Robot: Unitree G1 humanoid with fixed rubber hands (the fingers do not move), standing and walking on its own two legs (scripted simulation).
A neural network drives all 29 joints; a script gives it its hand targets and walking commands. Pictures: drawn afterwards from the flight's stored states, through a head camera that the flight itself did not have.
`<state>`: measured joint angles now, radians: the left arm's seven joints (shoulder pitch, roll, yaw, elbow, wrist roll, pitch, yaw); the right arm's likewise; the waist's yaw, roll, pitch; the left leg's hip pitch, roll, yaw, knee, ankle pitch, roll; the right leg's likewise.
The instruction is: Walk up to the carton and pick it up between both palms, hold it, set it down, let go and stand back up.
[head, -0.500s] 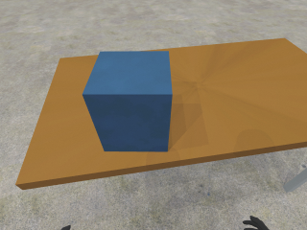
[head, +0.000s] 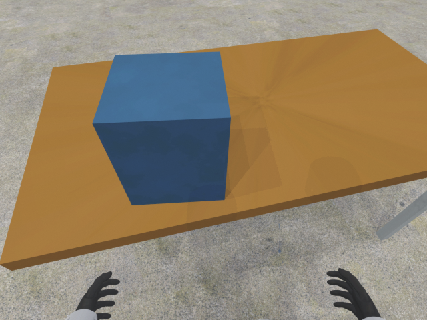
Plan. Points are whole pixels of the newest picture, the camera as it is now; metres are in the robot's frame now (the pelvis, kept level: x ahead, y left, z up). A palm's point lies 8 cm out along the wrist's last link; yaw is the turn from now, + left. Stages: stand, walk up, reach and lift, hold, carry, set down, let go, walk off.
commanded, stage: reach and lift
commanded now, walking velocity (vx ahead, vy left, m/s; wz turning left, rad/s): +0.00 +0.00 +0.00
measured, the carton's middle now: (173, 132) +0.47 +0.11 +0.08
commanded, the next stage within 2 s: none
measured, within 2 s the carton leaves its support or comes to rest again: neither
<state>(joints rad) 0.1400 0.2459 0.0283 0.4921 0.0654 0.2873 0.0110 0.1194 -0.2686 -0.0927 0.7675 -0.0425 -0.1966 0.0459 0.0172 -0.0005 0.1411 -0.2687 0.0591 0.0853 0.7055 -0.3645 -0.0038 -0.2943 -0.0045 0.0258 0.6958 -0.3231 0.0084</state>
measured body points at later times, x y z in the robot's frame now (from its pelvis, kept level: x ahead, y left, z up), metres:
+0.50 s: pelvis +0.03 +0.00 +0.03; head +0.02 +0.00 +0.48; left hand +0.20 +0.25 -0.02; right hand +0.20 -0.22 -0.02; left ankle +0.01 +0.12 -0.72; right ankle +0.03 -0.13 -0.72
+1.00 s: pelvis +0.03 +0.00 +0.03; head +0.01 +0.01 +0.48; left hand +0.23 +0.25 +0.04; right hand +0.24 -0.18 +0.03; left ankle +0.01 +0.12 -0.72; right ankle +0.03 -0.13 -0.72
